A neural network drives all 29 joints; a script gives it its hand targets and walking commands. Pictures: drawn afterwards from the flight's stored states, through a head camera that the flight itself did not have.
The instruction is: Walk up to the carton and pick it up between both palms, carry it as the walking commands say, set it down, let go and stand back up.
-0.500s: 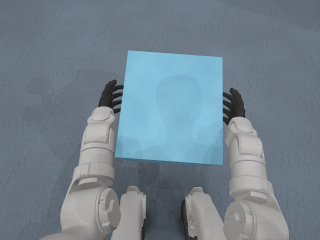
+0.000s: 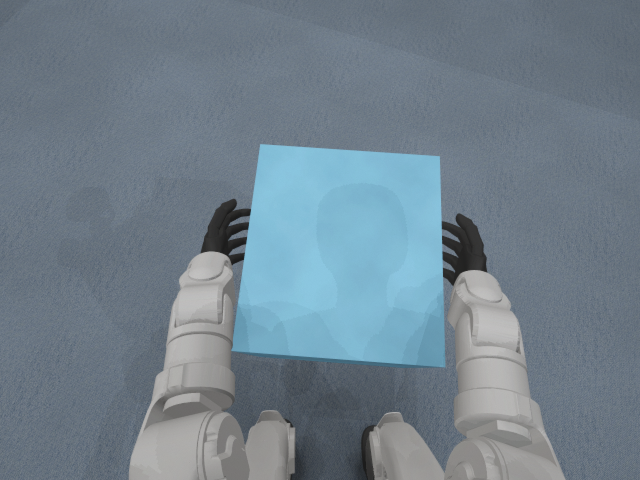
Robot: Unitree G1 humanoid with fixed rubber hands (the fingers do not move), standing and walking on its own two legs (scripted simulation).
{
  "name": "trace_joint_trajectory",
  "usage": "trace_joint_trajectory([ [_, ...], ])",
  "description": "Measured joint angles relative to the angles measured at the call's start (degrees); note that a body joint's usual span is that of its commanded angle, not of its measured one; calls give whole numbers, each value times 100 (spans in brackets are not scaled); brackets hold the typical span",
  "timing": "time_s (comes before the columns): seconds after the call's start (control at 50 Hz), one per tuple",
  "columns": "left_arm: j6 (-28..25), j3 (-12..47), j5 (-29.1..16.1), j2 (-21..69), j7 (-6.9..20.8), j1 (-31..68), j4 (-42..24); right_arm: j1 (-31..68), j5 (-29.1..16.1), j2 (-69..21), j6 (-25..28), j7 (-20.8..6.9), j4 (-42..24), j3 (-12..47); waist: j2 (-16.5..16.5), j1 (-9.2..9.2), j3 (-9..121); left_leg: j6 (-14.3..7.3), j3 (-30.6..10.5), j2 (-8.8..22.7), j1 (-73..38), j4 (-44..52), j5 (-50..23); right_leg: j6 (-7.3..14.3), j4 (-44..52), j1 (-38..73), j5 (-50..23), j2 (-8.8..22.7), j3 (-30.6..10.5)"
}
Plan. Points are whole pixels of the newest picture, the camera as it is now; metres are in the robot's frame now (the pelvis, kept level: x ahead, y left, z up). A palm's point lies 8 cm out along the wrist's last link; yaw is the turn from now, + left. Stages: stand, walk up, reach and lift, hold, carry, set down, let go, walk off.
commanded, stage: reach and lift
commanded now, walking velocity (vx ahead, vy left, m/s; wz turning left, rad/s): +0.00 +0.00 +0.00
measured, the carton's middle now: (339, 268) +0.42 -0.01 -0.12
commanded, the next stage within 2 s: none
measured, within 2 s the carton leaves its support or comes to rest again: neither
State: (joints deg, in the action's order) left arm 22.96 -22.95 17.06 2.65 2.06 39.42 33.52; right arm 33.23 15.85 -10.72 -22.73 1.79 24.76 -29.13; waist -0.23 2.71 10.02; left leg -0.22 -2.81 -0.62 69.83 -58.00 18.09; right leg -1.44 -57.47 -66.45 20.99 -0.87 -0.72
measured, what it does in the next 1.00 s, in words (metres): rises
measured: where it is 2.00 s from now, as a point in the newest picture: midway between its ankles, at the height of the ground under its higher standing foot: outside the picture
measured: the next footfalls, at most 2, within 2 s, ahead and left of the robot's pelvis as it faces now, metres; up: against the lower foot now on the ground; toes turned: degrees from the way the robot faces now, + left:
none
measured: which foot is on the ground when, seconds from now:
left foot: down 0.00-1.00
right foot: down 0.00-1.00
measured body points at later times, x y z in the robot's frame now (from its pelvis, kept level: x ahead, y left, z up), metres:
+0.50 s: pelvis +0.02 +0.01 +0.06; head +0.14 +0.03 +0.49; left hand +0.41 +0.16 +0.02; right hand +0.37 -0.17 +0.03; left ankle +0.07 +0.11 -0.65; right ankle +0.04 -0.14 -0.65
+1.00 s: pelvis +0.04 +0.00 +0.09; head +0.05 +0.01 +0.54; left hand +0.37 +0.14 +0.09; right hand +0.35 -0.19 +0.10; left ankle +0.07 +0.11 -0.65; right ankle +0.04 -0.14 -0.65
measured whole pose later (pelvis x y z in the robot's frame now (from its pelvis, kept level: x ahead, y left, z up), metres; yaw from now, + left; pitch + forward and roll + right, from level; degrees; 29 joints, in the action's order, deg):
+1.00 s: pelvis +0.04 +0.00 +0.09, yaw +0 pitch +4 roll +0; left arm 30.1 -18.5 18.8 8.2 3.4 20.9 22.9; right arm 19.1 18.1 -9.8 -31.1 -1.5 19.9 -23.0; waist -1.5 2.2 3.1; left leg -0.5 -1.1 -0.6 19.7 -24.4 9.2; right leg -1.2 -24.2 -17.3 11.4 0.1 -2.7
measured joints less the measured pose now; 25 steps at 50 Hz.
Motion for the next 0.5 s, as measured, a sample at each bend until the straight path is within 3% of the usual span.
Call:
trace_joint_trajectory([
  [0.28,5,-23,113,153,141,-452,-291,-441,190,-100,-59,-363,-267,39,7,25,-298,-34,14,-1,-1293,1127,-365,-15,1189,1309,-410,31,-26],
  [0.5,114,104,127,294,197,-885,-561,-853,271,-117,-172,-462,-443,147,-36,32,-445,-67,49,-3,-2354,1889,-566,-31,2036,2395,-669,58,-68],
])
